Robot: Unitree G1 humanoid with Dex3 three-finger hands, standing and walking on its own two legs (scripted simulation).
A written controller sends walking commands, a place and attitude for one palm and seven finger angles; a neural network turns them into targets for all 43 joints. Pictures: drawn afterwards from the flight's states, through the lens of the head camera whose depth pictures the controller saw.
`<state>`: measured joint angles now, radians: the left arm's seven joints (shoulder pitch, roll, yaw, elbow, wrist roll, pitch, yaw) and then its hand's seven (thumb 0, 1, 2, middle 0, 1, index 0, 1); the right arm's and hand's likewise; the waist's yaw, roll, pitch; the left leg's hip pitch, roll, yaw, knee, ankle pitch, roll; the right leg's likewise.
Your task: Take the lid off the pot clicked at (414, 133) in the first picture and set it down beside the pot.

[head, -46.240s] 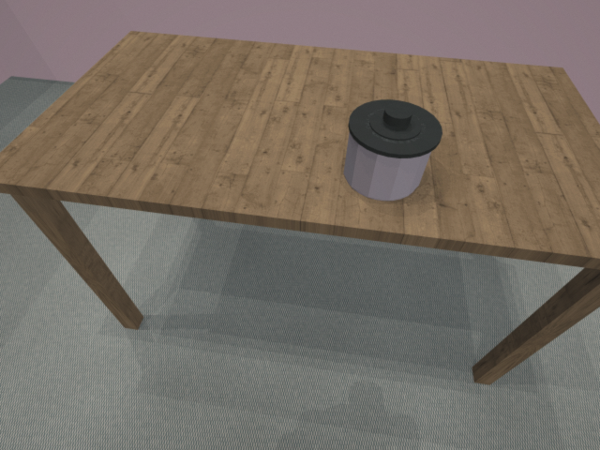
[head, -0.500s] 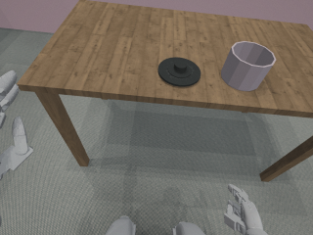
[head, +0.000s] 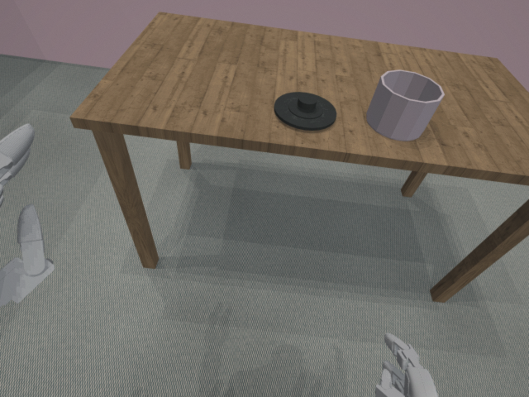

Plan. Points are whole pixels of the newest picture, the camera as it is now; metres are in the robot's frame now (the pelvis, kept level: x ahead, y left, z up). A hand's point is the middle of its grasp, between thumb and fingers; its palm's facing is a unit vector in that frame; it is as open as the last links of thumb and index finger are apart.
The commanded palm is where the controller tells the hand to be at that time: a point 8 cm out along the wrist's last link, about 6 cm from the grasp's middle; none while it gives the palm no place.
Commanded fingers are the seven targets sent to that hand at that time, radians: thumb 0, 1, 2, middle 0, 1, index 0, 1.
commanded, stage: stop stepping back and stand still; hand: left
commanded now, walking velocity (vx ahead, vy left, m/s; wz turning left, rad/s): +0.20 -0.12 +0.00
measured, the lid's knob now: (307, 102) +0.79 -0.09 +0.03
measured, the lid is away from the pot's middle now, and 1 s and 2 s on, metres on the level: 0.25 0.25 0.25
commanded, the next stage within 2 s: let the arm hang, fingers relaxed in 0.46 s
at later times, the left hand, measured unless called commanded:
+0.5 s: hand out of the picture +0.12 +0.19 -0.16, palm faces -0.05 -0.99 -0.13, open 7.4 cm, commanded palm none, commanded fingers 0.00 0.90 0.90 -0.20 -0.30 -0.20 -0.30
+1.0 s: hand out of the picture +0.07 +0.19 -0.14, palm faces +0.06 -0.98 -0.19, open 7.3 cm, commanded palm none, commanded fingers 0.00 0.90 0.90 -0.20 -0.30 -0.20 -0.30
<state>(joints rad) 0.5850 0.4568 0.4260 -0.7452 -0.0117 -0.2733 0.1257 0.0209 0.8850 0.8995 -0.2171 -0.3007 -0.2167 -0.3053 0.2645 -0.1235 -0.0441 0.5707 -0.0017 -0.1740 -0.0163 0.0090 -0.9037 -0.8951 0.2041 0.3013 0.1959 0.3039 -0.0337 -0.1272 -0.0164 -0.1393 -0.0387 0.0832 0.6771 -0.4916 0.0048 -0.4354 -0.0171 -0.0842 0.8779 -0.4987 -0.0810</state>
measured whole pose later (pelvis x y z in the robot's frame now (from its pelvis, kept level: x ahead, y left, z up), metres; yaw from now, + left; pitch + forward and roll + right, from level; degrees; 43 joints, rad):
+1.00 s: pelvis +0.02 +0.02 +0.03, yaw +2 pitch +1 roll -1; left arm 0.22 0.16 0.02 1.01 0.00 0.01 0.02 0.00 0.91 0.90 -0.20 -0.30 -0.20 -0.30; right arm 0.29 -0.16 -0.03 1.02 -0.01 0.02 -0.03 0.01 -0.93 -0.89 0.21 0.30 0.20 0.30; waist -0.02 0.02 0.03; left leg -0.19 0.00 0.03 0.50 -0.32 0.03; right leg -0.22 0.01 0.02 0.47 -0.27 0.01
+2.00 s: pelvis +0.03 +0.02 +0.03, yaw +1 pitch -1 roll -1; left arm 0.28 0.13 0.02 1.13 0.00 0.00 0.04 0.02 0.93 0.90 -0.20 -0.30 -0.20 -0.30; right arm 0.30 -0.10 -0.02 1.14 0.00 -0.01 -0.05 0.00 -0.91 -0.89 0.20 0.30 0.20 0.30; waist -0.02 0.00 0.04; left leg -0.10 0.01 0.06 0.43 -0.32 0.02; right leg -0.15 0.02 0.04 0.42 -0.26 0.01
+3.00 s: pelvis +0.02 +0.01 +0.03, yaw +1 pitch -1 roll -1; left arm 0.27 0.13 0.03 1.13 0.00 0.00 0.04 0.02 0.93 0.90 -0.20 -0.30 -0.20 -0.30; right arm 0.28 -0.11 -0.03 1.14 -0.01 -0.01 -0.05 0.00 -0.91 -0.89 0.20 0.30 0.20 0.30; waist -0.02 0.00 0.06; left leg -0.11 0.01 0.05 0.43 -0.30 0.02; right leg -0.16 0.02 0.04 0.41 -0.23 0.00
